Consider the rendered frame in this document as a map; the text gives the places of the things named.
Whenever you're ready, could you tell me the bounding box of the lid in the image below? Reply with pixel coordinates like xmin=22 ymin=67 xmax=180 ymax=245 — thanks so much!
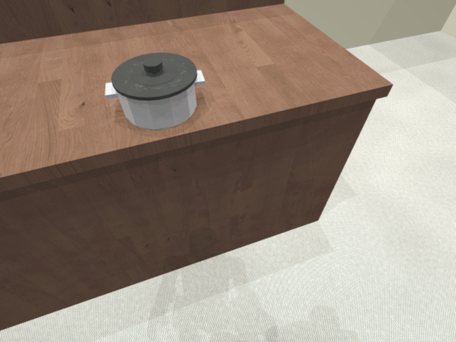
xmin=111 ymin=53 xmax=197 ymax=100

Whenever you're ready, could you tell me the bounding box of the table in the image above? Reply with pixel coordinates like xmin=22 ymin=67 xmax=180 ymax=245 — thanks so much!
xmin=0 ymin=0 xmax=393 ymax=331

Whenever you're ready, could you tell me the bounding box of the pot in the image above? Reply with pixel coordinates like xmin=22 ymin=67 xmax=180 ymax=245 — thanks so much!
xmin=105 ymin=70 xmax=205 ymax=130

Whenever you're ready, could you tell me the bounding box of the knob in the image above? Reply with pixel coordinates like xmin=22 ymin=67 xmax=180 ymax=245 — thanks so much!
xmin=143 ymin=57 xmax=163 ymax=73

